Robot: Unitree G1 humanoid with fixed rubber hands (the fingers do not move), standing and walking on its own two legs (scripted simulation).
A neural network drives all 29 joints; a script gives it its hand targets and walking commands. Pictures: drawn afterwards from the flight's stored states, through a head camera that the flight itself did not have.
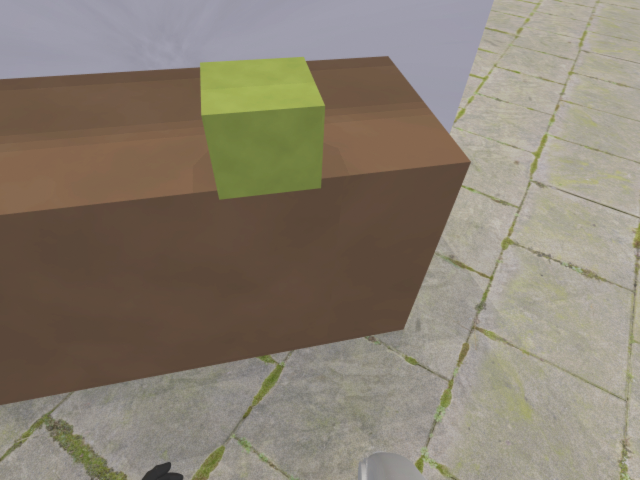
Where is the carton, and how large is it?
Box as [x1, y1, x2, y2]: [200, 57, 324, 199]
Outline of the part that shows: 303,57 200,63 201,116 219,199 320,187 324,104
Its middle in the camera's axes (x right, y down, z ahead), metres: -0.11 -0.22 +0.73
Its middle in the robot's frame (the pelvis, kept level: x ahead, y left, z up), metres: +0.71 +0.10 +0.07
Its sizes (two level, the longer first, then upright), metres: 0.195 0.187 0.173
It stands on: a pedestal, 0.73 m high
